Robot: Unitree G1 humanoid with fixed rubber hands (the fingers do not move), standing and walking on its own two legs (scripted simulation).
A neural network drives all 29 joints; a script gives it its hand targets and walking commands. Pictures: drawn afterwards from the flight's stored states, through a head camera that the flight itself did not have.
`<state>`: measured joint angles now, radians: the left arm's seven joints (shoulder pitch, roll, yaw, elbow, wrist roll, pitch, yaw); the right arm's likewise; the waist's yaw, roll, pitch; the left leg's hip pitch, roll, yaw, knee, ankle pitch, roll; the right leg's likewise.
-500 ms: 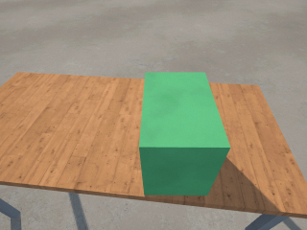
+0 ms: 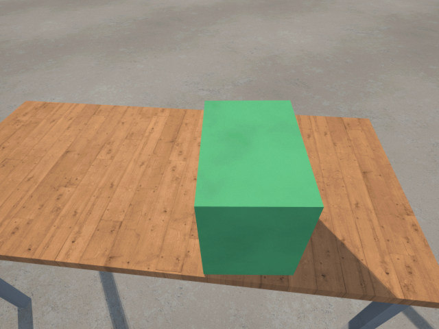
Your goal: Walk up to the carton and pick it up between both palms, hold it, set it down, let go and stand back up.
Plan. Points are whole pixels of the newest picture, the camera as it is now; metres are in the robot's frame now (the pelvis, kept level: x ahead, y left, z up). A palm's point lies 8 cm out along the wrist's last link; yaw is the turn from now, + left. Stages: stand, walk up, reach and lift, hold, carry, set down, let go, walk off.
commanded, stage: stand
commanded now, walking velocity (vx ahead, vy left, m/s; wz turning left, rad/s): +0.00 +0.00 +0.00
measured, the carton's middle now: (247, 185) +0.46 -0.06 -0.01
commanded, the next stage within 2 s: none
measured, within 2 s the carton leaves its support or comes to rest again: neither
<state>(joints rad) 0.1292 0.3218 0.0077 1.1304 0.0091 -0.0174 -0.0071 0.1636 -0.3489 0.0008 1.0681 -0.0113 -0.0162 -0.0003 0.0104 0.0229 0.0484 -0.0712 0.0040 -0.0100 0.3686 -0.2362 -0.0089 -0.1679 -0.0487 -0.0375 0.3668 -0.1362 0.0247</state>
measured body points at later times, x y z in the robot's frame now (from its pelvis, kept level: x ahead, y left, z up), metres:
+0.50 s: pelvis +0.00 -0.01 +0.00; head +0.00 -0.02 +0.45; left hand +0.07 +0.29 -0.13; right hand +0.08 -0.30 -0.14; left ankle -0.02 +0.13 -0.75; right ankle +0.04 -0.14 -0.75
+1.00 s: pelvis +0.01 -0.01 +0.00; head +0.01 -0.02 +0.45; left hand +0.08 +0.29 -0.13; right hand +0.08 -0.30 -0.14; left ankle -0.02 +0.13 -0.75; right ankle +0.04 -0.14 -0.75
